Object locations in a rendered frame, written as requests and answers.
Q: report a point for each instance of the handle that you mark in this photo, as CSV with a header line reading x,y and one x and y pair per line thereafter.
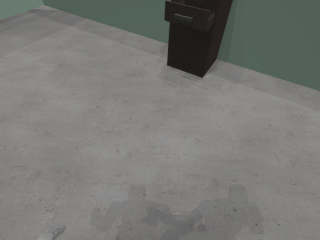
x,y
182,17

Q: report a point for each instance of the robot left hand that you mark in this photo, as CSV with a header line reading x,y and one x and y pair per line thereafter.
x,y
52,233

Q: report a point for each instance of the drawer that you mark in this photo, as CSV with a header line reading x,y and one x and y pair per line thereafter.
x,y
203,13

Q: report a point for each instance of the cabinet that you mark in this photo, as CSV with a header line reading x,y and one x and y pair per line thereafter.
x,y
194,51

